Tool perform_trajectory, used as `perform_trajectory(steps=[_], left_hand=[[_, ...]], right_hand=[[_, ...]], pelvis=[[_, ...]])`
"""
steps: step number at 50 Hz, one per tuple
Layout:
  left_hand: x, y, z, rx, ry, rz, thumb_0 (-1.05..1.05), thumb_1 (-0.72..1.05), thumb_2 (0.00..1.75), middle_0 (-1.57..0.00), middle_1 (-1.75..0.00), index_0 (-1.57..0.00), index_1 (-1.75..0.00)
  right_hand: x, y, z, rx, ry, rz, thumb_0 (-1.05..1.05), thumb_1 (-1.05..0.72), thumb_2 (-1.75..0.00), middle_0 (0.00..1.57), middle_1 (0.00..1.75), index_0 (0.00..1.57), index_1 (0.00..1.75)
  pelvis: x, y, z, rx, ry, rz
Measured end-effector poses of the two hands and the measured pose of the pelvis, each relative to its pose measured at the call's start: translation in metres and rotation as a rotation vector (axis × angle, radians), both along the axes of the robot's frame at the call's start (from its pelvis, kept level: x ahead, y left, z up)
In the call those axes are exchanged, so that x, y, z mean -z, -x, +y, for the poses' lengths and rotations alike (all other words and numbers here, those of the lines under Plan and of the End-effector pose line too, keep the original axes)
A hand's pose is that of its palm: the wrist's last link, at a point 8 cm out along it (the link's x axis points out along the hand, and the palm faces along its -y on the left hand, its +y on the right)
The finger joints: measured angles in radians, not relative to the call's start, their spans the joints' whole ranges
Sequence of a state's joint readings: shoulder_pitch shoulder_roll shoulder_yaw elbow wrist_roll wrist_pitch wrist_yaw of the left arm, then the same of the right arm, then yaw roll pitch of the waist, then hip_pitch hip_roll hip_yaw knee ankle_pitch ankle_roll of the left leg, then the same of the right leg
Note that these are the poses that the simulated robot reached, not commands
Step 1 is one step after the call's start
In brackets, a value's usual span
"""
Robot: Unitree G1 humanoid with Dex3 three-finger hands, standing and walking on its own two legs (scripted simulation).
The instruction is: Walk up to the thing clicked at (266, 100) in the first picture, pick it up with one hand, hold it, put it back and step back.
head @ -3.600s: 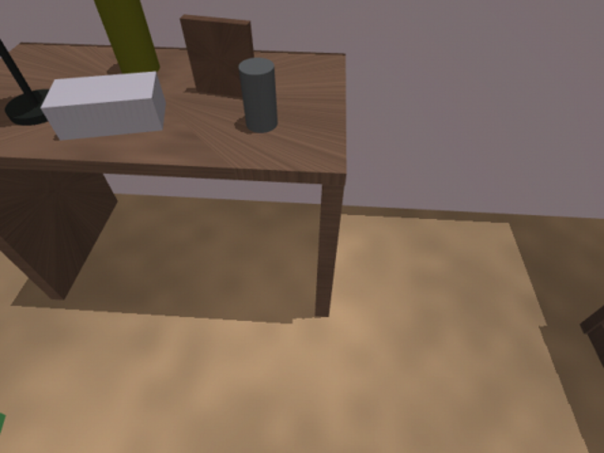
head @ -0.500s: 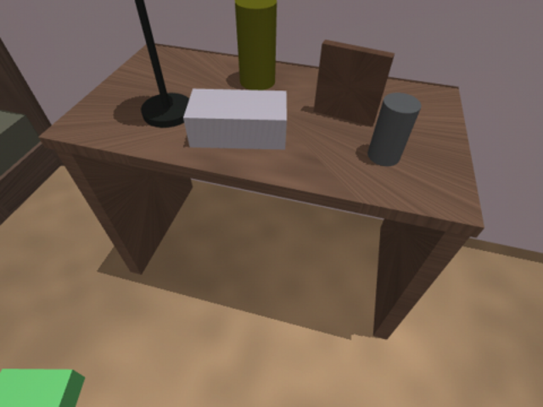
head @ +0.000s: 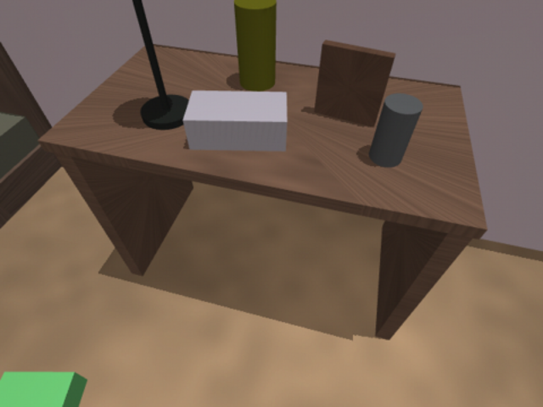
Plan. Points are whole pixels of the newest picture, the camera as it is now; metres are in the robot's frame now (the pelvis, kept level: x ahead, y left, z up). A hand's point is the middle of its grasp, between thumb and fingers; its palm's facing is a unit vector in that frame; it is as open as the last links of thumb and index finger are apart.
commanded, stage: stand
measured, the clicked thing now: (393, 132) +0.67 -0.24 +0.01
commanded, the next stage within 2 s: none
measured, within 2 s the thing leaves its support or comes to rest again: neither
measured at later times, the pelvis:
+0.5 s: pelvis +0.01 +0.00 +0.00, yaw +0 degrees
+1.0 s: pelvis +0.01 +0.00 +0.00, yaw +1 degrees
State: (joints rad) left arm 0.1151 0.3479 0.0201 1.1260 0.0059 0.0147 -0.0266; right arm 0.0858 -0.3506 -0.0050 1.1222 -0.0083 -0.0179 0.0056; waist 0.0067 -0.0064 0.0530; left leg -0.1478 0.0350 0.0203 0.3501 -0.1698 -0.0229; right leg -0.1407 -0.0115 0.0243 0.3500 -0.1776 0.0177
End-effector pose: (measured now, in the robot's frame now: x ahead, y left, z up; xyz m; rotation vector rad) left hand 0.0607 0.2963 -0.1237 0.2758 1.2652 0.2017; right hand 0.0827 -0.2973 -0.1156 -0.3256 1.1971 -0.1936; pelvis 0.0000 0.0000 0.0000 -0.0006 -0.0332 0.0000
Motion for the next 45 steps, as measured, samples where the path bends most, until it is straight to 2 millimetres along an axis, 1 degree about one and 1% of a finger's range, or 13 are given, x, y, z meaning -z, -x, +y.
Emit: perform_trajectory(steps=[12, 21, 28, 45], left_hand=[[-0.005, -0.017, 0.001, 0.034, -0.016, -0.034, 0.01, 0.91, 0.89, -0.2, -0.3, -0.2, -0.3], [-0.008, -0.025, 0.004, 0.036, -0.029, -0.043, 0.01, 0.91, 0.89, -0.2, -0.3, -0.2, -0.3], [-0.008, -0.025, 0.004, 0.037, -0.032, -0.043, 0.01, 0.91, 0.89, -0.2, -0.3, -0.2, -0.3], [-0.006, -0.015, 0.0, 0.028, -0.028, -0.019, 0.01, 0.91, 0.89, -0.2, -0.3, -0.2, -0.3]], right_hand=[[0.004, 0.004, 0.003, 0.012, -0.02, 0.037, 0.01, -0.91, -0.9, 0.2, 0.3, 0.21, 0.3], [0.005, 0.004, 0.004, 0.017, -0.021, 0.043, 0.01, -0.91, -0.9, 0.2, 0.3, 0.21, 0.3], [0.004, 0.001, 0.003, 0.016, -0.019, 0.037, 0.01, -0.91, -0.9, 0.2, 0.3, 0.21, 0.3], [0.004, -0.001, -0.001, 0.009, -0.016, 0.042, 0.01, -0.91, -0.9, 0.2, 0.3, 0.21, 0.3]], pelvis=[[-0.001, -0.007, 0.001, -0.006, -0.002, -0.002], [-0.002, -0.011, 0.002, -0.006, -0.003, -0.007], [-0.002, -0.011, 0.001, -0.008, -0.003, -0.007], [-0.002, -0.012, -0.002, -0.01, -0.004, -0.004]])
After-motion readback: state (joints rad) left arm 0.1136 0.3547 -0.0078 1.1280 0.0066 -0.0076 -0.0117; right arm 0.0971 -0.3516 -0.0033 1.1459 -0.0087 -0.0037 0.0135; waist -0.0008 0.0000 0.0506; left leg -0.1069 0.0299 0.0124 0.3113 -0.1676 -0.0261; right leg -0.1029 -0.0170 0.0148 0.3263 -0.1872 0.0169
